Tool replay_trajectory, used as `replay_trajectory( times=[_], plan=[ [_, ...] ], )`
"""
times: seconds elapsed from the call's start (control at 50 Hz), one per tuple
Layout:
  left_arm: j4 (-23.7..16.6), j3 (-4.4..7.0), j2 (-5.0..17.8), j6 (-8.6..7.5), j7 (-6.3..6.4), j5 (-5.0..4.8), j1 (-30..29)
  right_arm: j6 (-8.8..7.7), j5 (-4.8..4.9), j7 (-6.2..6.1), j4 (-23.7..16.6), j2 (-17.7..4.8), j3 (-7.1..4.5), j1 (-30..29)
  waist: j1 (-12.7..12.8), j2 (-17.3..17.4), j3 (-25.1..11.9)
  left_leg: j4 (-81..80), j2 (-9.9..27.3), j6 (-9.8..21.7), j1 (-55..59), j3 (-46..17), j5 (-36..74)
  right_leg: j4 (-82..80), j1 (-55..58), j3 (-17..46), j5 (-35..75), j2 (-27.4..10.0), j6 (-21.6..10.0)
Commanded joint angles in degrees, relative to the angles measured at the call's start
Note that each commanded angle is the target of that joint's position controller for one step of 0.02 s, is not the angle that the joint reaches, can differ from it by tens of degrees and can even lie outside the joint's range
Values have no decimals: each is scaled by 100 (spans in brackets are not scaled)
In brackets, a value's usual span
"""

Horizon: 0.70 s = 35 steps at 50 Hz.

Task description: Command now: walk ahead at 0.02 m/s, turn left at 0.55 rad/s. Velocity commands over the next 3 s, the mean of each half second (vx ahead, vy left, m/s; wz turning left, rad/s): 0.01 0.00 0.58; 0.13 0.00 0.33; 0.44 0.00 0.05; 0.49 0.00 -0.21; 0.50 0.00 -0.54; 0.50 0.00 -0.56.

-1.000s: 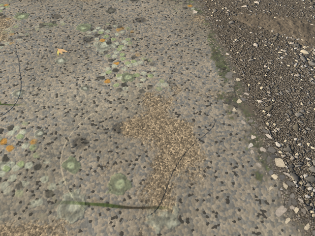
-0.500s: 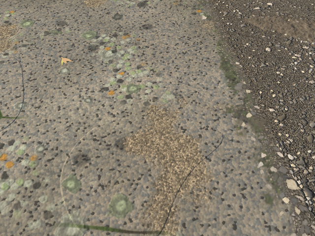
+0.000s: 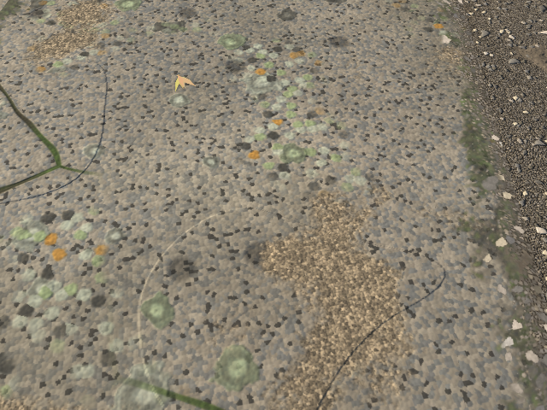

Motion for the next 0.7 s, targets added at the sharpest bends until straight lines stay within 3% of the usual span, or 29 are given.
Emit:
replay_trajectory(
  times=[0.02,0.08,0.12,0.14,0.16,0.18,0.2,0.22,0.24,0.26,0.32,0.38,0.48,0.54,0.6,0.62,0.64,0.66,0.68,0.7],
  plan=[
    [-286,127,461,-65,-22,-36,248,30,18,-103,-509,-895,-257,-90,87,739,-676,-1028,1451,732,510,-1993,-1574,-416,383,-163,79,180,27],
    [-307,143,503,-161,-106,-120,314,116,19,-121,-609,-869,-277,-28,94,828,-692,-953,1434,646,714,-2247,-1337,-1140,792,-191,-36,258,-86],
    [-213,187,561,-208,-172,-163,718,174,89,-133,-701,-854,-282,-130,345,839,-671,-779,1257,456,608,-2284,-1291,-2267,1519,-319,423,234,-253],
    [-156,256,737,-210,-189,-137,952,198,139,-134,-720,-763,-257,-40,420,716,-685,-514,981,212,271,-2091,-1616,-2850,2168,-284,711,-63,-380],
    [-223,335,1085,-180,-178,-10,993,222,154,-122,-708,-455,-186,237,253,-191,-840,736,449,-82,-467,-1414,-2474,-3140,2899,688,514,-1213,-778],
    [-316,418,1433,-150,-200,271,682,124,197,-85,-1002,-522,-251,-38,135,-1902,-430,2044,-307,-284,-1575,-304,-3012,-3558,2465,2195,1301,-2170,-1577],
    [-564,347,1075,-199,-195,333,282,39,21,-53,-885,-1053,-390,102,56,-1379,-405,3208,162,-496,-1655,-475,-2737,-3494,2259,2114,1715,-2380,-1776],
    [-716,281,794,-216,-171,235,-24,62,39,-26,-698,-1147,-453,343,-65,-867,-476,3706,202,-571,-1500,-381,-2351,-3277,2222,1431,1971,-2018,-1552],
    [-803,239,670,-212,-161,131,-133,142,34,-42,-516,-954,-426,562,-96,-568,-509,4151,198,-685,-1424,-284,-2072,-3135,2231,895,2059,-1651,-1352],
    [-823,208,618,-196,-145,38,-140,210,14,-44,-478,-814,-393,659,-61,-504,-437,4638,239,-787,-1533,-232,-1870,-3091,2256,616,2139,-1545,-1309],
    [-843,169,614,-102,-112,65,135,264,114,-23,-697,-582,-300,383,151,-687,-222,4693,466,-1025,-1668,210,-1510,-3190,2302,-47,2217,-1281,-1426],
    [-783,240,788,1,-55,76,580,238,131,3,-1007,-483,-230,-80,479,-834,-234,3951,731,-1216,-1879,335,-1489,-3179,2956,-78,2492,-1505,-1624],
    [-858,373,1075,48,-115,25,423,228,87,146,-1285,-344,-139,-226,512,-922,-367,2800,1087,-1111,-1011,768,-1727,-3133,2733,-507,2702,-1756,-1711],
    [-854,425,1167,25,-203,-50,346,265,103,222,-1380,-421,-174,-219,473,-1009,-429,2099,1031,-875,-410,1042,-1773,-3003,2543,-675,2784,-1859,-1668],
    [-801,457,1216,0,-241,-205,243,291,123,299,-1391,-427,-226,-48,277,-999,-509,789,908,-473,271,1156,-1295,-2559,2513,-751,2710,-1914,-1416],
    [-744,422,1104,11,-236,-254,256,278,107,301,-1265,-452,-264,243,125,-873,-576,-23,741,-281,895,1229,-689,-2179,2268,-936,2517,-1742,-1186],
    [-613,337,842,1,-262,-172,583,261,87,247,-1182,-701,-353,519,85,-337,-770,-398,879,-105,1942,832,227,-1468,1572,-1318,1866,-1436,-770],
    [-886,124,319,-20,-341,193,549,227,35,138,-1295,-1380,-489,734,189,1523,-1025,-192,2570,468,3177,-1246,2749,426,-160,-1778,-1318,-776,-175],
    [-1018,198,539,-42,-316,135,185,97,-119,163,-1355,-1400,-435,662,-25,1600,-1137,-273,3338,1523,2528,-1873,3076,1488,-788,-1029,-2090,-369,-11],
    [-989,298,896,-5,-294,-21,-45,-13,-152,216,-1321,-1097,-340,569,-152,991,-992,-388,2971,1476,2238,-1347,2609,1956,-723,-705,-1756,-476,-21]
  ],
)
Next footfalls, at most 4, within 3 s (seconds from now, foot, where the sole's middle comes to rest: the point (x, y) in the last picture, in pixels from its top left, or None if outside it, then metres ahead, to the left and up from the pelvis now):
0.14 right None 0.08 -0.14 -0.77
0.64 left None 0.00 0.10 -0.77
1.24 right None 0.29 -0.03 -0.77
1.78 left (141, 398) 0.50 0.32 -0.77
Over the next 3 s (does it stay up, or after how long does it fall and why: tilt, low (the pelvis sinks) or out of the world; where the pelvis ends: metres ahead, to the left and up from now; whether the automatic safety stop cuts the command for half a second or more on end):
stays up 1.04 0.25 0.01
